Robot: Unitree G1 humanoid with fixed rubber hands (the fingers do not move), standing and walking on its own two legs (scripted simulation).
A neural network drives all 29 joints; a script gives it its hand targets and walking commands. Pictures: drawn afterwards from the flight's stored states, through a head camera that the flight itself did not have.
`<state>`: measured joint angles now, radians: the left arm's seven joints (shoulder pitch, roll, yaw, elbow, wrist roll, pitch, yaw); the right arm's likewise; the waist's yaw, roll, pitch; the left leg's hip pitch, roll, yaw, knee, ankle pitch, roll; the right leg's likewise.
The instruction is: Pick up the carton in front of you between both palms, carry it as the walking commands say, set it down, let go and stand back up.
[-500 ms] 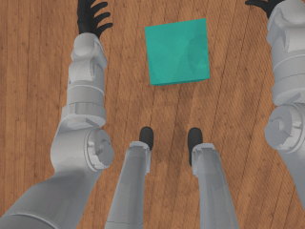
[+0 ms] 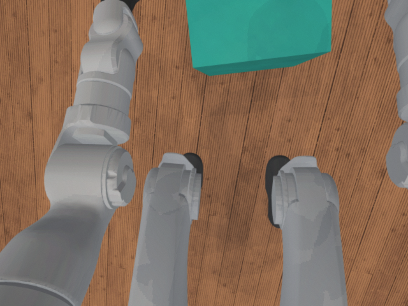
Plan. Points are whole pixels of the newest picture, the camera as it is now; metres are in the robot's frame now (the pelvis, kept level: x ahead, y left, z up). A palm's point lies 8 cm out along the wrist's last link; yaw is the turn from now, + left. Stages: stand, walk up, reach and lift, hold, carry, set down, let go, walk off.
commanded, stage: reach and lift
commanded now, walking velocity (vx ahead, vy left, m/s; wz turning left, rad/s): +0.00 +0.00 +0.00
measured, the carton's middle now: (250, 13) +0.56 -0.04 -0.31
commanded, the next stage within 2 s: none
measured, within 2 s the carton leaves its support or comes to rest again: leaves its support in 1.14 s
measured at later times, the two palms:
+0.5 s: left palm (149, 12) +0.56 +0.14 -0.24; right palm out of the picture +0.57 -0.21 -0.24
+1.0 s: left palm (161, 12) +0.55 +0.12 -0.24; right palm out of the picture +0.57 -0.19 -0.23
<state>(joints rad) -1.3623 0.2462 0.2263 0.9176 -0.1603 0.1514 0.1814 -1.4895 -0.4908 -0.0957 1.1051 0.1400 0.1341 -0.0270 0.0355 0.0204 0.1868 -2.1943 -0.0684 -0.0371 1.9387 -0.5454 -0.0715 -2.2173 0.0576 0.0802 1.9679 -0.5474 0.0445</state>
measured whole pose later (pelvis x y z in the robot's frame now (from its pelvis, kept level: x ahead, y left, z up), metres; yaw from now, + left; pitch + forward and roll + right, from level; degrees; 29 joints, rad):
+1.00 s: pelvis -0.01 +0.00 -0.07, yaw +0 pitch +34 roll +2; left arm -1.54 0.19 0.35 1.02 -0.03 0.17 0.12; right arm -1.66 -0.41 -0.12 1.19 0.05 0.17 0.00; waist 0.00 0.04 0.47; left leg -2.21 -0.08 -0.04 2.20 -0.59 -0.09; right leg -2.23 0.02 0.05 2.24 -0.60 0.02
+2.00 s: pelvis +0.01 +0.00 +0.12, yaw -3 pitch +40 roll +1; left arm -0.90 -0.08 0.49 0.60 0.20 0.39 0.08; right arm -0.95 -0.01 -0.40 0.68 -0.22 0.41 -0.02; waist 0.01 0.02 -0.21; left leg -1.77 -0.11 -0.10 1.56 -0.50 -0.07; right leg -1.79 0.10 0.11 1.57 -0.48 0.06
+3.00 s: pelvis +0.09 +0.00 +0.34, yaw -4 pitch +0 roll +0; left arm -0.26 -0.15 0.26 0.39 0.25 0.56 0.01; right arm -0.25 0.15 -0.25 0.39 -0.25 0.58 -0.02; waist 0.00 0.00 -0.09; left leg -0.22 -0.04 -0.15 0.46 -0.24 -0.02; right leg -0.23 0.04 0.15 0.45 -0.22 0.02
